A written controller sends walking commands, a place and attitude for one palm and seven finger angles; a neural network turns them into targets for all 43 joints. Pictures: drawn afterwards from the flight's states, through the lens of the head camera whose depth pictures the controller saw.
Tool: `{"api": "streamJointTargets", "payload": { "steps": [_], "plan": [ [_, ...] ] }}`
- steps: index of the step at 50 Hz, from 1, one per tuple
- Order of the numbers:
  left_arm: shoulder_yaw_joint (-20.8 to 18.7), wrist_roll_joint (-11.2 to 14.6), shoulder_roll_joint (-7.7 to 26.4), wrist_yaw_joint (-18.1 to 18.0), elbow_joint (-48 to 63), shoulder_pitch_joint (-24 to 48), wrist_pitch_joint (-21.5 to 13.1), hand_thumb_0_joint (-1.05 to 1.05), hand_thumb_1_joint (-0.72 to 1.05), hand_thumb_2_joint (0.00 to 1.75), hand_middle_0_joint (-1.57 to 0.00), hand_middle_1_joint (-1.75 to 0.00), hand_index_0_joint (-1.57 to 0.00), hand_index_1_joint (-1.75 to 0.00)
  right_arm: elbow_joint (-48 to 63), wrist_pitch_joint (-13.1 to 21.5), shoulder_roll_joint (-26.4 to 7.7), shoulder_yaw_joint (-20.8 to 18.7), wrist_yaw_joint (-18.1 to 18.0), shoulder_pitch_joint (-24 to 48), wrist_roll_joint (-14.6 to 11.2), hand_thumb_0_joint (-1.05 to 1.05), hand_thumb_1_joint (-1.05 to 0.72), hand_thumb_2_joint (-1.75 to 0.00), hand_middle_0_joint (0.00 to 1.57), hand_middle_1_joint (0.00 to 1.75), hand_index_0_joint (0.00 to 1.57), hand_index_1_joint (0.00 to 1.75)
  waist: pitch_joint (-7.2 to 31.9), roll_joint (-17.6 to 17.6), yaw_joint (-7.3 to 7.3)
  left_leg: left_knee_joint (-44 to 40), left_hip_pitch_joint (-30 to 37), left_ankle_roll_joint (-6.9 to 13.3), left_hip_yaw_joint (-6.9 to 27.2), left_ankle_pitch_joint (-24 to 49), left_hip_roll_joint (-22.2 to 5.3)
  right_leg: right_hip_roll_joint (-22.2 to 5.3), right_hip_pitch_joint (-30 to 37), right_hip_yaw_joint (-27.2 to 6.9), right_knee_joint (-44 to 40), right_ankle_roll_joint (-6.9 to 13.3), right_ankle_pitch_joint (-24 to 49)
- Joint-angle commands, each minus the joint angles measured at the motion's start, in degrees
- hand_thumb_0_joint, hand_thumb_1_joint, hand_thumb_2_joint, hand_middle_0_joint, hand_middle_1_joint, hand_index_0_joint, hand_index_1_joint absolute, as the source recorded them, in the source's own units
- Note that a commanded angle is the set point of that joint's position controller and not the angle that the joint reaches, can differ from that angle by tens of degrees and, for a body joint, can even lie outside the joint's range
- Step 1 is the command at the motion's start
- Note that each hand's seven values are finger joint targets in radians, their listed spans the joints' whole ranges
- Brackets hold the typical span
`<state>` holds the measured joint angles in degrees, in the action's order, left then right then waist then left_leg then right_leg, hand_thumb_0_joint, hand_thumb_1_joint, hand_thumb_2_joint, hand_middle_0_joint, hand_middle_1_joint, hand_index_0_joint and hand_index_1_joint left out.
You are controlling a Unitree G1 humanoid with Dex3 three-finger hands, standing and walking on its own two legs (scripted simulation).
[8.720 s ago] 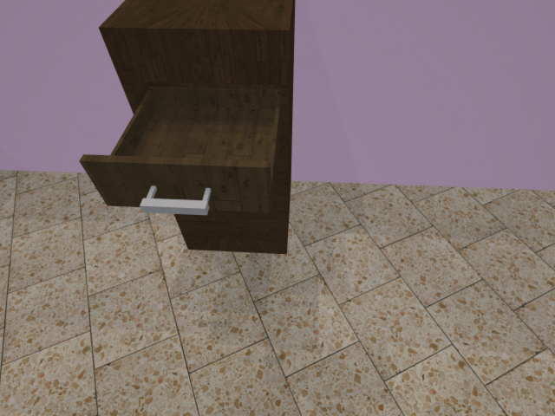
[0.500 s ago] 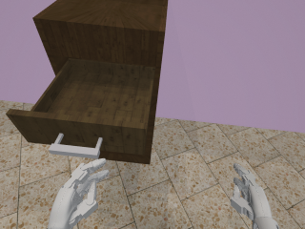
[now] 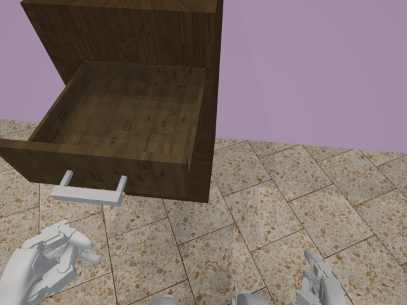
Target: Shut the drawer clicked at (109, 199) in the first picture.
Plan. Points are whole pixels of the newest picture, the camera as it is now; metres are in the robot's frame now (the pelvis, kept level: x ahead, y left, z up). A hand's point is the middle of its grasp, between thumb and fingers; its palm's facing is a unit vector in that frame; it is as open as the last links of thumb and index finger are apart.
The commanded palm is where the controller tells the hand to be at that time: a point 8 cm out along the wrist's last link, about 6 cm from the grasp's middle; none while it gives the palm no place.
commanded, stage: raise the hand and make a fist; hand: left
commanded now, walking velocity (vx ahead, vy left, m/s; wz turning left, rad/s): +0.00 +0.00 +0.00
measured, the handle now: (91, 187) +0.34 +0.25 +0.02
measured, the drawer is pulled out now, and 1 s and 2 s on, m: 0.30 0.30 0.30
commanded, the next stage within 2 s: bring the fist close to the handle in 1.02 s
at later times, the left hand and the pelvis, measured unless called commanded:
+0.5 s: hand (51, 276) +0.16 +0.22 +0.10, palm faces -0.05 -1.00 -0.06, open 3.2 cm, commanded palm +0.11 +0.27 +0.11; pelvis +0.00 +0.04 +0.01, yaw +1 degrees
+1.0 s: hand (50, 271) +0.16 +0.21 +0.12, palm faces -0.02 -0.99 -0.10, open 3.3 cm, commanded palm +0.11 +0.27 +0.12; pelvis +0.01 +0.03 +0.02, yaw +1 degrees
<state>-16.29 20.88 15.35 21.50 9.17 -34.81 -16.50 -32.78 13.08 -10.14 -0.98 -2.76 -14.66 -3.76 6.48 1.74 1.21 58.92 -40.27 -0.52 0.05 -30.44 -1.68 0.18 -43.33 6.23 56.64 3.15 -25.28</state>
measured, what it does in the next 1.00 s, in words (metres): stands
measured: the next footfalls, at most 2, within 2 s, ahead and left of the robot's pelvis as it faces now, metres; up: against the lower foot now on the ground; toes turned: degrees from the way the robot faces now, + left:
none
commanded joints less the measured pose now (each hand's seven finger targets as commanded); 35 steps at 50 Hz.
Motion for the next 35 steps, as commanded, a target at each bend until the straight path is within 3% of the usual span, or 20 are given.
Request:
{"api": "streamJointTargets", "payload": {
  "steps": [1,4,8,9,13,14,15,20,24,27,30,33,35],
  "plan": [
    [-5.05,0.34,5.18,-1.71,10.74,-11.31,-8.64,0.00,0.90,0.90,-1.10,-1.27,-1.10,-1.27,10.59,5.68,-6.73,-3.40,0.47,8.06,0.09,0.00,-0.90,-0.90,0.20,0.30,0.20,0.30,9.12,-2.92,-3.17,-7.71,-2.33,1.02,1.82,19.45,2.11,-1.86,17.37,-7.70,-9.74,-3.41,18.59],
    [0.25,0.21,3.41,2.12,7.66,-7.94,-10.04,0.00,0.90,0.90,-1.16,-1.34,-1.16,-1.34,11.13,7.47,-8.70,-3.12,0.14,8.02,-0.28,0.00,-0.90,-0.90,0.20,0.30,0.20,0.30,2.94,-4.50,-0.12,-7.41,-2.95,1.56,2.11,14.33,2.32,-2.07,11.90,-9.14,-13.17,-3.66,8.88],
    [-1.46,1.21,7.42,4.10,11.99,-4.09,-11.97,0.00,0.90,0.90,-1.24,-1.43,-1.24,-1.43,11.77,9.79,-10.18,-3.28,-0.64,5.31,-0.36,0.00,-0.90,-0.90,0.20,0.30,0.20,0.30,7.88,-2.05,-0.51,-7.90,0.57,2.05,2.18,11.99,2.26,-1.62,11.98,-9.16,-14.78,-2.42,-0.81],
    [-2.98,0.98,9.31,3.20,13.94,-2.16,-12.48,0.00,0.90,0.90,-1.26,-1.45,-1.26,-1.45,11.03,9.92,-10.61,-3.21,-0.65,5.43,0.02,0.00,-0.90,-0.90,0.20,0.30,0.20,0.30,8.00,-0.40,-0.72,-8.12,1.56,2.15,2.37,12.55,2.01,-1.06,11.73,-8.19,-14.11,-1.92,-0.64],
    [-1.87,0.01,7.36,-0.83,19.47,-1.72,-12.89,0.00,0.90,0.90,-1.34,-1.53,-1.34,-1.53,10.89,9.89,-9.69,-2.55,-0.26,5.13,0.46,0.00,-0.90,-0.90,0.20,0.30,0.20,0.30,9.16,5.07,-1.88,-10.85,6.16,1.85,2.98,14.73,1.62,-0.06,11.35,-3.76,-10.84,-1.18,3.82],
    [-3.52,-0.65,8.59,-2.20,18.83,-2.51,-11.98,0.00,0.90,0.90,-1.36,-1.56,-1.36,-1.56,10.62,9.41,-9.64,-2.49,-0.08,5.55,0.54,0.00,-0.90,-0.90,0.20,0.30,0.20,0.30,9.19,5.51,-2.47,-11.33,6.39,1.69,3.13,15.66,1.43,0.12,11.93,-3.10,-10.53,-1.01,4.98],
    [-1.85,-0.98,6.40,-2.61,18.45,-3.63,-10.89,0.00,0.90,0.90,-1.38,-1.58,-1.38,-1.58,11.00,9.12,-9.27,-2.29,0.11,5.47,0.39,0.00,-0.90,-0.90,0.20,0.30,0.20,0.30,8.81,6.36,-2.37,-12.05,7.45,1.39,3.17,16.37,1.45,0.17,11.90,-2.09,-10.16,-1.10,6.46],
    [4.45,-3.64,2.79,-2.92,16.40,-6.07,-1.57,0.00,0.90,0.90,-1.40,-1.60,-1.40,-1.60,13.38,7.64,-9.10,-1.32,0.60,7.29,-0.33,0.00,-0.90,-0.90,0.20,0.30,0.20,0.30,3.65,3.44,-2.16,-15.43,7.71,0.83,3.94,16.22,0.76,0.27,12.29,-0.44,-11.56,-1.48,7.83],
    [4.66,-4.98,4.63,-3.95,21.42,-5.76,2.77,0.00,0.90,0.90,-1.40,-1.60,-1.40,-1.60,14.64,7.40,-9.10,-0.51,0.53,8.19,0.07,0.00,-0.90,-0.90,0.20,0.30,0.20,0.30,2.64,1.26,-2.88,-16.88,8.51,0.43,4.41,18.57,0.56,0.58,14.08,0.07,-11.80,-1.48,9.70],
    [2.16,-4.73,5.55,-5.88,24.91,-5.33,2.15,0.00,0.90,0.90,-1.40,-1.60,-1.40,-1.60,14.67,7.23,-8.53,-0.32,0.61,6.99,0.38,0.00,-0.90,-0.90,0.20,0.30,0.20,0.30,3.87,-0.07,-3.50,-17.42,9.64,-0.52,4.50,19.43,0.44,0.78,14.69,0.53,-11.67,-1.42,9.91],
    [0.75,-4.31,6.03,-7.24,26.64,-4.47,0.46,0.00,0.90,0.90,-1.40,-1.60,-1.40,-1.60,14.29,7.30,-8.46,0.06,0.55,6.31,0.45,0.00,-0.90,-0.90,0.20,0.30,0.20,0.30,4.20,1.39,-3.44,-17.71,10.74,-0.97,4.26,18.71,0.50,0.92,14.55,0.37,-12.04,-1.31,9.07],
    [4.69,-4.40,2.58,-6.54,26.29,-5.12,-0.83,0.00,0.90,0.90,-1.40,-1.60,-1.40,-1.60,13.71,8.06,-8.81,0.19,1.02,5.81,0.38,0.00,-0.90,-0.90,0.20,0.30,0.20,0.30,3.38,4.60,-2.56,-17.23,11.48,-1.26,4.31,19.13,0.44,0.68,13.02,0.45,-12.01,-1.46,9.02],
    [6.10,-4.61,2.17,-5.43,24.23,-5.01,-0.63,0.00,0.90,0.90,-1.40,-1.60,-1.40,-1.60,13.28,8.58,-9.40,0.08,1.06,5.53,0.30,0.00,-0.90,-0.90,0.20,0.30,0.20,0.30,3.41,2.89,-1.83,-16.81,10.91,-0.90,4.46,19.26,0.49,0.71,13.17,0.26,-12.24,-1.61,9.50]
  ]
}}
